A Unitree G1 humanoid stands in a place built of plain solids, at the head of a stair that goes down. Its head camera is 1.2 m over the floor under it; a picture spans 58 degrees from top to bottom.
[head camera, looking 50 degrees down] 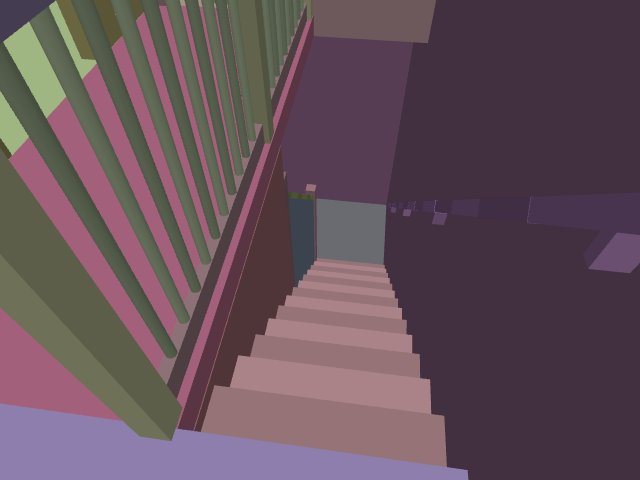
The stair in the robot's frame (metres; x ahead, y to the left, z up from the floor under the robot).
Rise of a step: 0.20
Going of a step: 0.20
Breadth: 0.75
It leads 7 degrees to the right of straight ahead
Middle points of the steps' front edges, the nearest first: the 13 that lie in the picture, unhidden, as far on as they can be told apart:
0.30 0.00 0.00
0.50 -0.02 -0.20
0.70 -0.05 -0.40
0.90 -0.07 -0.60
1.10 -0.10 -0.80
1.29 -0.13 -1.00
1.49 -0.15 -1.20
1.69 -0.18 -1.40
1.89 -0.21 -1.60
2.09 -0.23 -1.80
2.29 -0.26 -2.00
2.48 -0.28 -2.20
2.68 -0.31 -2.40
